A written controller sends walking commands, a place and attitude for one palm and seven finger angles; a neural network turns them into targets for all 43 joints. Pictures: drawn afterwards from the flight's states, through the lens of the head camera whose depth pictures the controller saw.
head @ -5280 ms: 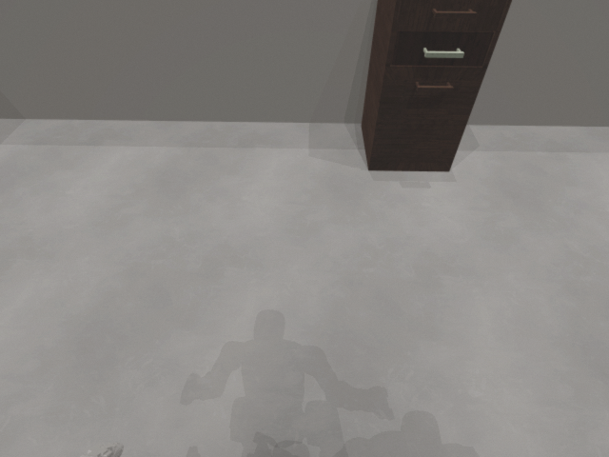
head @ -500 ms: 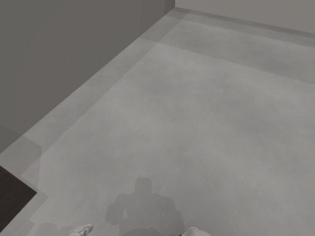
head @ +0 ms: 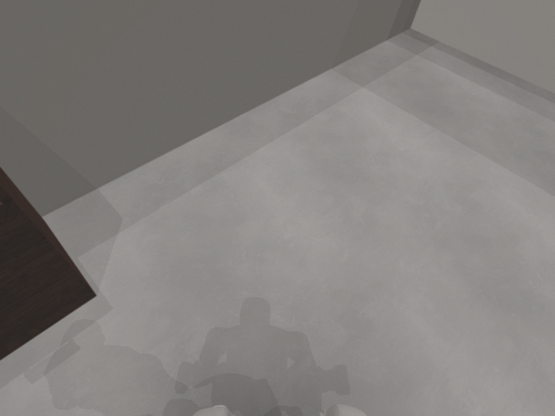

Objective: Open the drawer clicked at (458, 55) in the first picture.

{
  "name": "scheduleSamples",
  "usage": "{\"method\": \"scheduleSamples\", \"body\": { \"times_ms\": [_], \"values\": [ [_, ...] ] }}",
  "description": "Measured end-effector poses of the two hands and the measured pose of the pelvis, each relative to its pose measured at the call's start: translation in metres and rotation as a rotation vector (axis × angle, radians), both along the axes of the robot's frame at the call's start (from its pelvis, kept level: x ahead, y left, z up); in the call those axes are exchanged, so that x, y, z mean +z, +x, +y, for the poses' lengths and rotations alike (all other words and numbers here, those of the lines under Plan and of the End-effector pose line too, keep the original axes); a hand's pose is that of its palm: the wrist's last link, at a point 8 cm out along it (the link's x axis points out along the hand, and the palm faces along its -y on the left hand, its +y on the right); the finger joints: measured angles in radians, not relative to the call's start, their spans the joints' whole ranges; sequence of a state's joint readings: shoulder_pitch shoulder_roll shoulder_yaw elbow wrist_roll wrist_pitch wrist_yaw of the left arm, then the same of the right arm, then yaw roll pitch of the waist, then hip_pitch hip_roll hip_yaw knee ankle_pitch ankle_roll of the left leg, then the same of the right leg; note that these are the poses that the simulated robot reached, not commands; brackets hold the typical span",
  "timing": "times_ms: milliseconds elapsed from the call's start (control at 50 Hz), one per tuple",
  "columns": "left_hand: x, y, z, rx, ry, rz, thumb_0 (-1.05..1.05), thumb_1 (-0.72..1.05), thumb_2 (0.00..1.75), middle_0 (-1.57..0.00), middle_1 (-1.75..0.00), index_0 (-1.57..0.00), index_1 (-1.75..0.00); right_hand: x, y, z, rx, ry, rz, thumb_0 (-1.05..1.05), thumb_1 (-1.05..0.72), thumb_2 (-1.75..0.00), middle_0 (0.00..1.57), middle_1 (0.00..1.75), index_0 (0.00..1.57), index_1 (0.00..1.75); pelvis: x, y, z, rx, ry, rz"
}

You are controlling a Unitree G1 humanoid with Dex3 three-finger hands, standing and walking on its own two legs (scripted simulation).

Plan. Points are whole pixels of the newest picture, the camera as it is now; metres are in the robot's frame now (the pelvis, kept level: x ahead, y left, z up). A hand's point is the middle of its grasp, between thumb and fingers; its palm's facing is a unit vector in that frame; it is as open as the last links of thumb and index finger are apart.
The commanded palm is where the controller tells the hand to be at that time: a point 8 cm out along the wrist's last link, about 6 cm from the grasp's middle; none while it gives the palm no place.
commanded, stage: turn to face it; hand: left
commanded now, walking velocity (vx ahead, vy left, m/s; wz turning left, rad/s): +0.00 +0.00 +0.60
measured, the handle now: out of the picture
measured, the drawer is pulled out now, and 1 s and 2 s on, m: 0.00 0.00 0.00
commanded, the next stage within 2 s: take the last steps up to it in 1.24 s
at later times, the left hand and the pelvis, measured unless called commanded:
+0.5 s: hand out of the picture +0.05 +0.15 -0.13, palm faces +0.30 -0.91 -0.29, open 7.4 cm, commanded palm none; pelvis +0.02 -0.06 +0.01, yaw +18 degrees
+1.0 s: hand out of the picture -0.06 +0.20 -0.15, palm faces +0.59 -0.76 -0.28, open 7.4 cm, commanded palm none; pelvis +0.01 -0.03 +0.01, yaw +35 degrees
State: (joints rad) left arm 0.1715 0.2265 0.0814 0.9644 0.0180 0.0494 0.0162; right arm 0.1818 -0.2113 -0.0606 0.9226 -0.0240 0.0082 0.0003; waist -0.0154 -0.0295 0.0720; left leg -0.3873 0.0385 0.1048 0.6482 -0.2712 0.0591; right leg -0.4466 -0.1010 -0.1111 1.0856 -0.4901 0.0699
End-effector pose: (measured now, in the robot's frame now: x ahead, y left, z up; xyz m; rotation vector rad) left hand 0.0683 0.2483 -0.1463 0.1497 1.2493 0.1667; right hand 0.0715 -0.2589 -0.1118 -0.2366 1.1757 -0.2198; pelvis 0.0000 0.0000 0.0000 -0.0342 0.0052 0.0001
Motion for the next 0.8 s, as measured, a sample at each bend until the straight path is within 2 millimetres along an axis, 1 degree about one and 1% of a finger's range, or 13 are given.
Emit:
{"method": "scheduleSamples", "body": {
  "times_ms": [100,200,260,320,360,400,440,520,580,640,720,760,800],
  "values": [
    [0.018,-0.008,0.016,0.056,0.039,0.002,0.01,0.91,0.90,-0.19,-0.30,-0.20,-0.30,0.005,0.018,0.007,0.058,0.017,0.024,0.00,-0.90,-0.90,0.20,0.30,0.20,0.30,0.011,0.007,-0.001,0.048,0.005,0.019],
    [0.030,-0.010,0.015,0.100,0.076,-0.012,0.01,0.91,0.90,-0.19,-0.30,-0.20,-0.30,0.001,0.034,0.005,0.102,0.047,0.033,0.00,-0.90,-0.90,0.20,0.30,0.20,0.30,0.014,0.012,-0.012,0.102,0.008,0.024],
    [0.036,-0.007,0.006,0.120,0.092,-0.039,0.01,0.91,0.90,-0.19,-0.30,-0.20,-0.30,-0.005,0.042,-0.003,0.127,0.065,0.040,0.00,-0.90,-0.90,0.20,0.30,0.20,0.30,0.013,0.013,-0.023,0.140,0.013,0.025],
    [0.040,-0.004,-0.010,0.142,0.106,-0.083,0.01,0.91,0.90,-0.19,-0.30,-0.20,-0.30,-0.014,0.050,-0.016,0.154,0.081,0.048,0.00,-0.90,-0.90,0.20,0.30,0.20,0.30,0.009,0.013,-0.037,0.184,0.022,0.024],
    [0.041,-0.005,-0.021,0.155,0.123,-0.121,0.01,0.91,0.90,-0.19,-0.30,-0.20,-0.30,-0.024,0.058,-0.026,0.172,0.093,0.048,0.00,-0.90,-0.90,0.20,0.30,0.20,0.30,0.003,0.014,-0.049,0.212,0.037,0.025],
    [0.045,-0.012,-0.033,0.175,0.127,-0.133,0.01,0.91,0.90,-0.20,-0.30,-0.20,-0.30,-0.027,0.066,-0.034,0.197,0.091,0.055,0.00,-0.90,-0.90,0.20,0.30,0.20,0.30,0.003,0.013,-0.055,0.247,0.034,0.014],
    [0.049,-0.022,-0.043,0.203,0.122,-0.127,0.01,0.90,0.90,-0.20,-0.30,-0.20,-0.30,-0.025,0.074,-0.039,0.222,0.089,0.062,0.00,-0.90,-0.90,0.20,0.30,0.20,0.30,0.007,0.015,-0.058,0.274,0.043,0.009],
    [0.050,-0.042,-0.057,0.250,0.103,-0.094,0.01,0.90,0.89,-0.20,-0.30,-0.20,-0.30,-0.018,0.091,-0.041,0.274,0.086,0.060,0.00,-0.90,-0.90,0.20,0.30,0.20,0.30,0.013,0.017,-0.063,0.328,0.064,0.004],
    [0.046,-0.058,-0.063,0.295,0.084,-0.073,0.01,0.90,0.89,-0.20,-0.30,-0.20,-0.30,-0.014,0.103,-0.034,0.325,0.076,0.072,0.00,-0.90,-0.90,0.20,0.30,0.20,0.30,0.014,0.017,-0.063,0.373,0.073,0.005],
    [0.039,-0.081,-0.062,0.348,0.065,-0.044,0.01,0.90,0.89,-0.20,-0.30,-0.20,-0.30,-0.012,0.118,-0.019,0.389,0.063,0.079,0.00,-0.91,-0.90,0.20,0.30,0.19,0.30,0.013,0.015,-0.059,0.414,0.071,0.010],
    [0.023,-0.119,-0.051,0.437,0.045,0.007,0.01,0.90,0.89,-0.20,-0.30,-0.20,-0.30,-0.009,0.141,0.013,0.489,0.039,0.052,0.00,-0.91,-0.90,0.19,0.30,0.19,0.30,0.006,0.011,-0.047,0.473,0.055,0.017],
    [0.011,-0.140,-0.041,0.484,0.037,0.032,0.01,0.90,0.89,-0.20,-0.30,-0.20,-0.30,-0.009,0.153,0.032,0.539,0.025,0.014,0.00,-0.90,-0.90,0.20,0.30,0.20,0.30,-0.002,0.009,-0.037,0.498,0.041,0.021],
    [0.006,-0.157,-0.033,0.518,0.038,0.070,0.01,0.90,0.89,-0.20,-0.30,-0.20,-0.30,-0.005,0.160,0.047,0.572,0.023,-0.017,0.00,-0.90,-0.90,0.20,0.30,0.20,0.30,-0.003,0.006,-0.034,0.513,0.046,0.018]
  ]
}}
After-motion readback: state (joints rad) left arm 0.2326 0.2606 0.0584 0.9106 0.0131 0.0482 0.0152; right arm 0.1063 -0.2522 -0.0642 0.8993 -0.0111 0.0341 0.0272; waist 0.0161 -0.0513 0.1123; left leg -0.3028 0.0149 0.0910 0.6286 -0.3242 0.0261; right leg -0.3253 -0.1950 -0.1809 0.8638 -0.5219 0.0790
